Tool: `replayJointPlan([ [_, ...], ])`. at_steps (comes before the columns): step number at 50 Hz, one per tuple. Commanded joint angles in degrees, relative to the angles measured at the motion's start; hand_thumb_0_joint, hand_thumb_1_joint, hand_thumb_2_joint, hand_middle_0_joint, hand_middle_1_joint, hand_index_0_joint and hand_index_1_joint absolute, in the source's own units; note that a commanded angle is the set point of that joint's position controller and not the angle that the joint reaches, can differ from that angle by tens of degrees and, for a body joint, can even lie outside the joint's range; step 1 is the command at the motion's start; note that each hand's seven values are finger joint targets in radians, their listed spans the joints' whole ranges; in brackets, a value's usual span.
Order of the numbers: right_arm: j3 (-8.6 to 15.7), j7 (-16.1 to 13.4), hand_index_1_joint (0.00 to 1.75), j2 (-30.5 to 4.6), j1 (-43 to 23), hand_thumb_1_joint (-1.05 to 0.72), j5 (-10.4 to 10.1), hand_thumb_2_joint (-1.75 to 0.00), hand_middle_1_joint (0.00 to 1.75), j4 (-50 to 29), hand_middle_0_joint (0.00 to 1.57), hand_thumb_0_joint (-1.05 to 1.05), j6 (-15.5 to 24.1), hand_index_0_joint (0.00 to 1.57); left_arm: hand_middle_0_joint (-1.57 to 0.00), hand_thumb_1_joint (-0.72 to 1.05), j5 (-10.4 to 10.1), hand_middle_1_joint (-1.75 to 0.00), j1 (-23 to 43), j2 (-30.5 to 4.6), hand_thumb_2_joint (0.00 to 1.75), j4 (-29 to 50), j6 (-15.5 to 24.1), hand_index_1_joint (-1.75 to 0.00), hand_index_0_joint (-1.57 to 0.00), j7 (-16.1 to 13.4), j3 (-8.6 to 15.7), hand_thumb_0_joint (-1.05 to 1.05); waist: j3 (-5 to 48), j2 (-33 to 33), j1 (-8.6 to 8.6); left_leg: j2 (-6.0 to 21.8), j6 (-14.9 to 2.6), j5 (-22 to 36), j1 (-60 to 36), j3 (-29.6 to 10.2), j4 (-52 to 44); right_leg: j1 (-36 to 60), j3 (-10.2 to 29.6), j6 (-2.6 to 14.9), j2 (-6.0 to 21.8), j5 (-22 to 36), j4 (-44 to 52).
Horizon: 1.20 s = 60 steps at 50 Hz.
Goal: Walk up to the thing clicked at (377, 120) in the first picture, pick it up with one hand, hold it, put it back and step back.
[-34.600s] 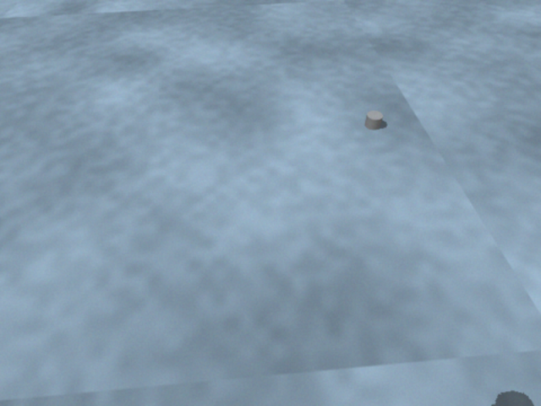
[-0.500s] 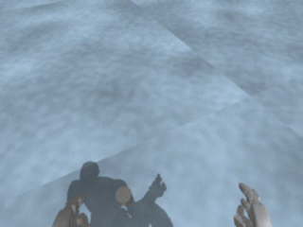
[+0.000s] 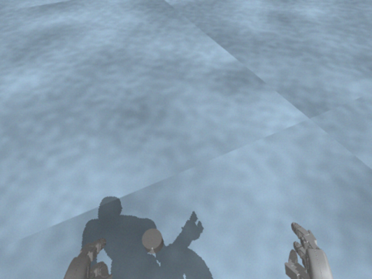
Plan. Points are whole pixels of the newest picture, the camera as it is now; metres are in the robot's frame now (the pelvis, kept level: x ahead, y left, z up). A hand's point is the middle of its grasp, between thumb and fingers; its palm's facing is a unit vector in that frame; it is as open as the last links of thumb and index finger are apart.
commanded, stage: home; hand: left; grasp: from above
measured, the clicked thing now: (152, 241) +0.43 +0.19 -0.68
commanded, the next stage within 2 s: stand in 0.66 s
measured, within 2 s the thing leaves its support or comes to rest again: neither
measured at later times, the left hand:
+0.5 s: hand out of the picture +0.16 +0.18 -0.05, palm faces +0.04 -0.98 -0.20, open 7.4 cm
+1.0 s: hand out of the picture +0.12 +0.23 -0.10, palm faces +0.03 -0.94 -0.34, open 7.4 cm
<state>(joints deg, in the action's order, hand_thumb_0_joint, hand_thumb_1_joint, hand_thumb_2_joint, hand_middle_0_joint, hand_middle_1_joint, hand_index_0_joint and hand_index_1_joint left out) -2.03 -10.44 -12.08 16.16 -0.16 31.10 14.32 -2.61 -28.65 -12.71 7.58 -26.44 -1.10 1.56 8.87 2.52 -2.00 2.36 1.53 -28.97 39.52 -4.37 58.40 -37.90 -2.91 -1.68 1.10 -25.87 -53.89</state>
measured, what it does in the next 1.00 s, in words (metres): stands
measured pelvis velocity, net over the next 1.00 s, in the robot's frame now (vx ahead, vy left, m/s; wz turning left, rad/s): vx -0.01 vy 0.00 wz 0.01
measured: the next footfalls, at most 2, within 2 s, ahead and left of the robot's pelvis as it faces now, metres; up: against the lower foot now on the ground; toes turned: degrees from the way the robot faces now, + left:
none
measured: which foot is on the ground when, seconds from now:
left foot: down 0.00-1.00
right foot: down 0.00-1.00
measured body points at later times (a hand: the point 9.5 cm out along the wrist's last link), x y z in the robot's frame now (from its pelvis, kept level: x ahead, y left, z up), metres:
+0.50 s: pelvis +0.00 +0.00 +0.00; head +0.02 +0.01 +0.45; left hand +0.16 +0.23 -0.03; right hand +0.16 -0.24 -0.06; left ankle +0.00 +0.13 -0.68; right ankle +0.01 -0.14 -0.68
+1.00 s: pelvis -0.01 +0.00 +0.02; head +0.01 +0.01 +0.47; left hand +0.12 +0.28 -0.08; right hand +0.12 -0.27 -0.09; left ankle +0.00 +0.13 -0.68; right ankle +0.01 -0.14 -0.68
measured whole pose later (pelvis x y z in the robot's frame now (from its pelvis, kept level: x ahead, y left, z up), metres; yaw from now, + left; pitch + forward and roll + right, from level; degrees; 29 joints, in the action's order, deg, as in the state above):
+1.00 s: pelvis -0.01 +0.00 +0.02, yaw +0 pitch +1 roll +0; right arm 1.4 -0.4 -16.8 10.9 3.5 47.3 2.7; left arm 3.1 -13.3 -16.8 -34.6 -4.4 -1.6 2.1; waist -1.5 -0.8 1.6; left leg 0.1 0.6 -24.0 24.7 -2.2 47.6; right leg -25.1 -1.1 -2.0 3.4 -22.9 -47.0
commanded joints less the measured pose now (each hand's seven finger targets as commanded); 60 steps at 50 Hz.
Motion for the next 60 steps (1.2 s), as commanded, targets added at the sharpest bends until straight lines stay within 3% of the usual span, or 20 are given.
replayJointPlan([
  [1,3.5,-1.0,0.3,-7.2,-3.6,-0.9,-0.3,-0.9,0.3,-9.1,0.2,0.0,3.1,0.2,-0.2,0.9,0.0,-0.3,1.3,-6.0,0.9,11.7,2.8,-0.3,-0.2,-0.5,3.5,0.0,5.7,0.7,0.08,-2.4,-1.74,13.6,-4.6,2.0,-9.7,4.6,-1.5,1.44,-2.0,10.7,7.8],
  [8,3.4,-0.9,0.3,-7.1,-3.7,-0.9,-0.2,-0.9,0.3,-9.0,0.2,0.0,2.8,0.2,-0.2,0.9,0.1,-0.3,1.0,-5.7,0.9,10.2,2.9,-0.3,-0.2,-0.5,3.4,0.0,4.1,0.6,-0.05,-2.2,-1.66,13.0,-4.2,1.9,-10.0,3.8,-1.6,1.44,-2.2,10.0,7.8],
  [13,3.7,-0.8,0.3,-7.3,-3.3,-0.9,-0.2,-0.9,0.3,-9.4,0.2,0.0,2.6,0.2,-0.2,0.9,0.0,-0.3,0.2,-5.9,0.9,10.9,2.8,-0.3,-0.2,-0.4,3.5,0.0,6.0,0.3,-0.12,-2.2,-1.6,15.6,-4.9,1.9,-9.4,4.8,-1.5,1.48,-2.1,12.3,7.4],
  [17,3.5,-0.8,0.3,-7.3,-3.7,-0.9,-0.2,-0.9,0.3,-9.2,0.2,0.0,2.7,0.2,-0.2,0.9,0.1,-0.3,1.8,-6.0,0.9,11.2,2.7,-0.3,-0.2,-0.5,3.4,0.0,3.9,0.7,-0.27,-2.1,-1.64,11.9,-4.1,1.8,-10.2,3.5,-1.6,1.38,-2.2,9.0,8.0],
  [21,3.8,-0.8,0.3,-7.4,-3.4,-0.9,-0.2,-0.9,0.3,-9.6,0.2,0.0,2.6,0.2,-0.2,0.9,0.2,-0.3,0.9,-6.6,0.9,12.3,2.7,-0.3,-0.2,-0.6,4.1,0.0,6.1,1.0,-0.07,-2.1,-1.59,13.9,-5.0,1.9,-9.9,4.5,-1.6,1.48,-2.2,10.7,7.4],
  [26,3.5,-0.8,0.3,-7.3,-3.7,-0.9,-0.4,-0.9,0.3,-9.7,0.2,0.0,2.5,0.2,-0.2,0.9,0.1,-0.3,1.2,-5.8,0.9,11.3,2.3,-0.3,-0.2,-0.5,2.9,0.0,4.4,0.1,-0.29,-2.3,-1.85,12.2,-3.8,2.2,-9.6,3.7,-1.5,1.42,-2.0,9.4,8.0],
  [30,3.5,-0.8,0.3,-7.3,-3.6,-0.9,-0.3,-0.9,0.3,-9.3,0.2,0.0,2.5,0.2,-0.2,0.9,0.1,-0.3,2.2,-7.1,0.9,13.5,2.5,-0.3,-0.2,-0.7,4.0,0.0,4.1,0.9,0.09,-2.2,-1.72,10.0,-3.6,2.1,-10.3,3.5,-1.6,1.49,-2.1,7.3,8.0],
  [31,3.5,-0.8,0.3,-7.3,-3.9,-0.9,-0.3,-0.9,0.3,-9.6,0.2,0.0,2.6,0.2,-0.2,0.9,0.0,-0.3,-0.2,-5.2,0.9,9.8,2.1,-0.3,-0.2,-0.5,2.9,0.0,3.7,0.3,-0.15,-2.3,-1.81,10.1,-3.3,2.2,-10.0,3.3,-1.5,1.35,-2.1,7.5,8.3],
  [37,3.4,-0.8,0.3,-7.2,-3.9,-0.9,-0.4,-0.9,0.3,-9.9,0.2,0.0,2.6,0.2,-0.2,0.9,-0.1,-0.3,1.5,-6.0,0.9,12.2,2.3,-0.3,-0.2,-0.6,3.4,0.0,3.9,0.3,-0.27,-2.3,-1.83,9.8,-3.0,2.2,-10.0,3.3,-1.5,1.37,-2.1,7.3,8.1],
  [38,5.8,2.6,0.3,-14.3,-6.8,-0.9,7.0,-0.9,0.3,4.7,0.2,0.0,-3.7,0.2,-0.2,0.9,6.2,-0.3,18.0,-10.7,0.9,-7.9,15.0,-0.3,-0.2,-2.6,3.6,0.0,-8.1,-2.6,3.92,-0.5,-4.72,19.7,-4.4,-1.4,-15.3,14.8,1.4,2.73,2.1,6.2,9.0],
  [39,6.8,4.4,0.3,-15.5,-7.0,-0.9,7.1,-0.9,0.3,5.5,0.2,0.0,-6.1,0.2,-0.2,0.9,6.8,-0.3,12.8,-12.2,0.9,-17.9,18.8,-0.3,-0.2,-2.2,4.7,0.0,-4.0,-7.0,4.17,-1.0,-5.6,18.0,-7.1,0.9,-14.5,15.6,6.4,4.97,3.4,4.7,12.2],
  [40,6.6,5.6,0.3,-15.0,-6.7,-0.9,7.0,-0.9,0.3,5.3,0.2,0.0,-7.2,0.2,-0.2,0.9,7.3,-0.3,12.2,-13.0,0.9,-20.8,20.9,-0.3,-0.2,-2.0,4.5,0.0,-3.1,-8.2,3.22,-1.4,-5.51,17.5,-9.1,1.3,-13.9,15.1,9.0,6.12,4.6,4.9,13.5],
  [41,6.3,6.4,0.3,-14.8,-5.7,-0.9,7.0,-0.9,0.3,4.9,0.2,0.0,-8.0,0.2,-0.2,0.9,7.1,-0.3,13.5,-12.8,0.9,-22.3,22.0,-0.3,-0.2,-1.5,4.0,0.0,-3.9,-4.8,2.13,-1.8,-5.19,17.6,-9.9,0.8,-15.1,14.0,7.6,5.92,3.4,7.1,13.3],
  [42,6.0,7.4,0.3,-13.8,-6.0,-0.9,5.6,-0.9,0.3,6.0,0.2,0.0,-8.3,0.2,-0.2,0.9,6.9,-0.3,14.0,-12.8,0.9,-24.7,23.1,-0.3,-0.2,-1.2,3.5,0.0,-2.3,-2.0,3.07,-1.6,-5.14,18.2,-12.5,-0.2,-16.4,17.0,6.5,5.43,3.4,10.3,11.9],
  [43,6.0,8.3,0.3,-13.1,-6.0,-0.9,4.1,-0.9,0.3,7.1,0.2,0.0,-8.5,0.2,-0.2,0.9,6.5,-0.3,15.1,-12.9,0.9,-26.9,23.8,-0.3,-0.2,-1.1,3.4,0.0,-1.1,-0.6,3.26,-1.2,-5.42,18.8,-14.6,-0.1,-17.6,18.0,5.8,4.6,3.8,12.5,11.5],
  [45,6.5,9.2,0.3,-13.7,-7.3,-0.9,3.1,-0.9,0.3,8.4,0.2,0.0,-8.9,0.2,-0.2,0.9,5.8,-0.3,15.4,-12.1,0.9,-31.6,24.0,-0.3,-0.2,-1.0,3.8,0.0,-1.5,-1.9,4.23,-0.9,-5.12,21.0,-17.2,-0.4,-18.7,17.1,5.0,4.01,3.3,13.8,12.6],
  [46,6.7,9.4,0.3,-13.5,-7.7,-0.9,2.8,-0.9,0.3,9.0,0.2,0.0,-9.3,0.2,-0.2,0.9,5.5,-0.3,15.7,-11.8,0.9,-33.9,24.2,-0.3,-0.2,-1.1,3.9,0.0,-1.8,-2.4,4.59,-0.7,-4.98,19.5,-17.1,-0.9,-19.4,17.8,4.8,3.65,3.5,11.8,13.8],
  [49,7.1,9.6,0.3,-14.1,-8.2,-0.9,3.2,-0.9,0.3,11.7,0.2,0.0,-10.4,0.2,-0.2,0.9,5.6,-0.3,17.3,-11.7,0.9,-40.2,25.4,-0.3,-0.2,-1.2,3.8,0.0,-3.5,-1.5,4.31,-0.1,-5.21,15.2,-18.2,-2.3,-22.4,18.7,4.3,3.04,3.5,8.8,16.4],
  [53,7.2,9.3,0.3,-14.5,-8.1,-0.9,3.2,-0.9,0.3,14.2,0.2,0.0,-11.3,0.2,-0.2,0.9,5.4,-0.3,18.1,-11.4,0.9,-46.7,26.5,-0.3,-0.2,-1.0,3.8,0.0,-6.6,0.7,3.79,0.9,-5.31,13.8,-18.3,-4.4,-27.6,21.4,3.0,2.63,2.7,10.3,18.7],
  [60,7.1,8.7,0.3,-14.7,-5.9,-0.9,2.3,-0.9,0.3,19.3,0.2,0.0,-12.4,0.2,-0.2,0.9,4.7,-0.3,17.1,-13.5,0.9,-56.3,27.4,-0.3,-0.2,-1.4,3.7,0.0,-7.1,-2.6,2.77,0.8,-4.59,21.3,-24.8,-3.0,-28.0,24.7,4.9,3.17,5.1,16.9,25.5],
])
